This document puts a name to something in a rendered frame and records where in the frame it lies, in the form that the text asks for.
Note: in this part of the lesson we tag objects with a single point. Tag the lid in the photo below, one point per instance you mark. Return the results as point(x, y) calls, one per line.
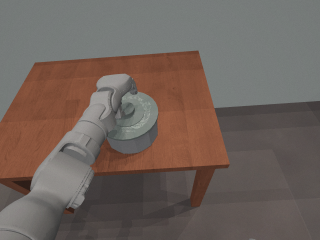
point(140, 123)

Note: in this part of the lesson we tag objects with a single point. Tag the left robot hand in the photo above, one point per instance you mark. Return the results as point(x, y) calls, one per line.
point(123, 82)

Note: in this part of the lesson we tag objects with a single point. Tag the knob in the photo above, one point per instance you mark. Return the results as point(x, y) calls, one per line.
point(128, 108)

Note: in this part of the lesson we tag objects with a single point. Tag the robot left forearm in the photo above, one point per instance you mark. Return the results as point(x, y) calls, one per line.
point(84, 141)

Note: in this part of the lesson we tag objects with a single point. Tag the left robot upper arm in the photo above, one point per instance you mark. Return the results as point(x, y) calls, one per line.
point(37, 216)

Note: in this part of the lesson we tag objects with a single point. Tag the table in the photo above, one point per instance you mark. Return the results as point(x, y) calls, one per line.
point(55, 95)

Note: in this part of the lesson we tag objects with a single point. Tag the pot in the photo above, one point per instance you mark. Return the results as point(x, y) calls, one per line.
point(135, 145)

